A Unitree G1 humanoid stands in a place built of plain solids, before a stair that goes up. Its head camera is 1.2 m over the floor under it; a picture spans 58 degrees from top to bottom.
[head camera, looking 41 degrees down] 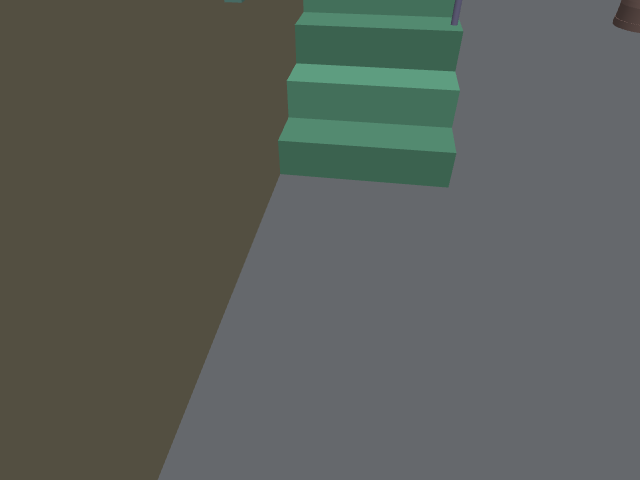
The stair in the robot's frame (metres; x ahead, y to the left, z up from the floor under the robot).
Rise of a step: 0.19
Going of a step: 0.26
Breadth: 0.84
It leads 8 degrees to the right of straight ahead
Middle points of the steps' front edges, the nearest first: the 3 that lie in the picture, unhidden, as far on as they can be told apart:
1.83 -0.21 0.19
2.09 -0.25 0.38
2.34 -0.29 0.58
